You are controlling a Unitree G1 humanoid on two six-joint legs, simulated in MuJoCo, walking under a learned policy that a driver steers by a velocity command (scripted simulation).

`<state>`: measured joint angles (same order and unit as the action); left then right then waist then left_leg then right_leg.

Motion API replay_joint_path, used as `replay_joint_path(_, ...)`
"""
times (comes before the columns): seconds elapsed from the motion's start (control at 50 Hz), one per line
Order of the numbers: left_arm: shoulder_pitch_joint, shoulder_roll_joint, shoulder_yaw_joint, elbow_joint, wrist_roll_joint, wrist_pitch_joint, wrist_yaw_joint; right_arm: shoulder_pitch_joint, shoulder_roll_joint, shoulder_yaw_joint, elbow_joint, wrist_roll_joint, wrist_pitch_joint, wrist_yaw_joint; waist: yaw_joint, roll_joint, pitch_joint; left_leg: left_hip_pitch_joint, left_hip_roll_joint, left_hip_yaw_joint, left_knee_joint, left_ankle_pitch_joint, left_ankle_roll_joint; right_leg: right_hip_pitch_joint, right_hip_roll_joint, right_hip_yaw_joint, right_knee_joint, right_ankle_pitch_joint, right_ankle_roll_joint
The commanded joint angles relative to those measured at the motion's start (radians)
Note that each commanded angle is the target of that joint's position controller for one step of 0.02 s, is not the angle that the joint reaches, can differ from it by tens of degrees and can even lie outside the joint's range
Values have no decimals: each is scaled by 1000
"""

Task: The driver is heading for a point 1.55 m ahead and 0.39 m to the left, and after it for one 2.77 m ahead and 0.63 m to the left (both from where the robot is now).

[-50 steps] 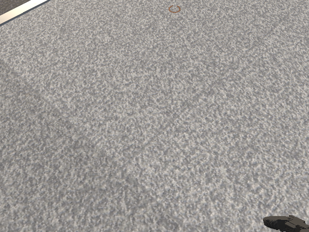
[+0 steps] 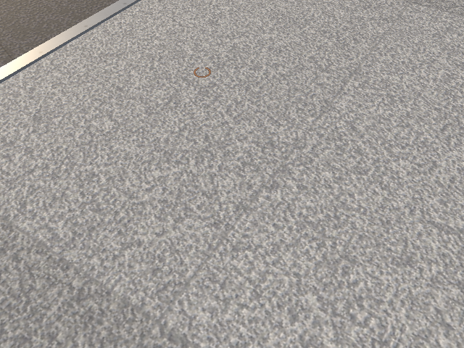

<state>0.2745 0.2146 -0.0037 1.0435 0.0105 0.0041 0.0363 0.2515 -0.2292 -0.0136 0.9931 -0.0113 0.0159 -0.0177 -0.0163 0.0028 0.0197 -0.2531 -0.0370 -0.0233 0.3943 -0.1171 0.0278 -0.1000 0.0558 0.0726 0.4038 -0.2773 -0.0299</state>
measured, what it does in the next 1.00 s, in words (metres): lifts its right foot, turning left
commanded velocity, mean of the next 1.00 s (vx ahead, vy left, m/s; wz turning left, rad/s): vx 0.00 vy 0.00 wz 0.29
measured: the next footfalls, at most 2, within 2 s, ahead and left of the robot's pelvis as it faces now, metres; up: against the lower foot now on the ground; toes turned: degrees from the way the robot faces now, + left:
right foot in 1.50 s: +0.14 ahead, -0.03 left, +0.00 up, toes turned +24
left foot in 1.92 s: +0.43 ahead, +0.18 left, +0.00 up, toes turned -1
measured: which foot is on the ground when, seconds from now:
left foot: down 0.00-1.00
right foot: down 0.00-0.86, up 0.88-1.00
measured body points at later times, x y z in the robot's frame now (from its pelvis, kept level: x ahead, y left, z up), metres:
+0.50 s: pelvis +0.02 +0.00 +0.00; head +0.03 -0.01 +0.45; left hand +0.00 +0.22 -0.16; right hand +0.03 -0.24 -0.16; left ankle +0.06 +0.10 -0.74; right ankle -0.04 -0.11 -0.74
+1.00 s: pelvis +0.03 +0.05 -0.01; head +0.06 +0.09 +0.43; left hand +0.05 +0.33 -0.16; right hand +0.19 -0.20 -0.13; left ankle +0.03 +0.11 -0.74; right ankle +0.04 -0.11 -0.66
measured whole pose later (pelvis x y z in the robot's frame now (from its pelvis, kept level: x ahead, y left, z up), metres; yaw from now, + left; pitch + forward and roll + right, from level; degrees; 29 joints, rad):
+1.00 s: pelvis +0.03 +0.05 -0.01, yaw +20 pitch +0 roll -1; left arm 0.12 0.25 0.06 0.88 0.03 0.02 0.04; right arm 0.21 -0.26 -0.09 0.88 -0.01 0.05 -0.01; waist -0.02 -0.04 0.09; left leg -0.32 -0.12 -0.05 0.56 -0.24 0.11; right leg -0.49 -0.01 0.04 1.16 -0.44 0.02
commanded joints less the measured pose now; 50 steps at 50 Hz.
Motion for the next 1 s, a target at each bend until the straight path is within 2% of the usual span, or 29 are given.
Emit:
replay_joint_path(0.02,43,89,15,-3,0,-8,5,15,-94,-16,-6,0,-8,-5,1,4,27,93,107,-127,-62,-39,27,-136,-107,95,-100,46,-41)
replay_joint_path(0.24,83,54,8,56,0,-11,13,28,-60,-10,74,1,-7,-14,1,-7,39,103,105,-115,-43,15,28,-120,-111,87,-93,99,-38)
replay_joint_path(0.5,114,20,6,91,1,-13,19,43,-25,-7,130,1,-7,-21,4,-8,47,108,104,-106,-30,55,26,-99,-115,79,-86,142,-37)
replay_joint_path(0.52,104,34,12,87,2,-13,22,40,-25,-8,127,2,-6,-20,2,-10,55,78,98,-114,-19,62,28,-83,-111,63,-79,138,-36)
replay_joint_path(0.58,93,102,51,51,3,-3,43,-40,-68,-27,58,4,-4,-14,21,-23,45,-55,59,-123,96,76,48,-46,-116,38,-4,148,-59)
replay_joint_path(0.62,124,117,73,41,7,9,56,-52,-52,-32,21,1,0,-10,35,-69,40,-158,19,-96,219,22,47,-34,-181,70,11,171,-101)
replay_joint_path(0.64,123,124,81,31,12,15,63,-41,-38,-33,9,-5,4,-9,34,-112,43,-200,-1,-56,311,-59,41,-39,-251,106,3,224,-140)
replay_joint_path(0.66,90,123,85,10,15,16,69,-27,-27,-36,-1,-13,9,-8,28,-162,44,-228,-9,-16,440,-257,41,-63,-341,152,-7,321,-198)
replay_joint_path(0.68,65,116,84,-14,16,13,72,-38,-32,-44,-13,-20,16,-7,32,-156,60,-273,5,16,575,-424,43,-77,-415,180,-16,441,-257)
replay_joint_path(0.7,59,118,86,-29,18,7,73,-64,-34,-48,-30,-25,21,-5,34,-95,83,-318,41,26,642,-479,38,-69,-449,173,-22,525,-282)
replay_joint_path(0.72,37,129,88,-40,21,0,73,-79,-22,-47,-48,-25,24,-1,20,-59,98,-336,77,24,622,-463,30,-51,-440,137,-15,555,-259)
replay_joint_path(0.74,10,141,92,-51,24,-5,71,-82,-15,-45,-62,-21,24,3,9,-60,93,-314,93,28,557,-414,26,-32,-406,83,3,570,-214)
replay_joint_path(0.8,-22,164,101,-73,22,-1,54,-40,-38,-61,-78,4,22,12,7,-127,25,-141,26,115,376,-330,31,-17,-323,-68,123,628,-123)
replay_joint_path(0.82,-24,166,103,-78,16,4,46,8,-45,-69,-72,8,21,14,-13,-106,-12,-61,-12,141,303,-277,44,-25,-299,-118,242,663,-97)
replay_joint_path(0.84,-21,172,105,-83,11,6,36,65,-56,-79,-68,5,14,12,-50,-43,-52,52,-32,101,177,-167,67,-85,-266,-179,424,609,-52)
replay_joint_path(0.86,-20,158,102,-117,14,5,20,82,-165,-107,-96,-10,3,7,-61,147,-61,150,148,-253,-10,60,135,-286,-171,-214,684,142,28)
replay_joint_path(0.88,-82,89,82,-203,14,15,14,107,-279,-127,-112,-6,10,18,-47,293,-101,189,378,-690,-114,336,306,-518,16,-120,858,-434,62)
replay_joint_path(0.9,-114,109,83,-185,27,26,5,181,-235,-116,-81,12,8,23,-38,32,-46,168,333,-561,-4,603,291,-494,-53,-1,939,-395,47)
replay_joint_path(0.92,-74,64,69,-213,7,19,9,104,-258,-124,-118,-4,15,12,-18,134,-86,150,353,-614,-55,309,346,-551,-28,4,934,-338,47)
replay_joint_path(0.94,-131,108,71,-213,7,6,14,9,-224,-119,-154,-4,24,4,-7,50,-2,96,273,-539,-106,58,291,-575,-82,21,864,-209,52)
replay_joint_path(0.96,-155,148,82,-223,15,-1,14,-66,-193,-111,-185,7,29,-3,9,83,9,63,205,-464,-114,-4,235,-540,-98,22,786,-140,53)
replay_joint_path(0.98,-142,157,84,-215,22,1,8,-76,-169,-102,-194,2,31,-1,17,78,-13,65,167,-417,-100,78,204,-500,-91,9,756,-106,58)
replay_joint_path(1.0,-127,156,86,-218,22,8,0,-44,-169,-104,-196,8,26,-2,14,61,-38,90,164,-386,-87,144,189,-487,-85,3,741,-79,59)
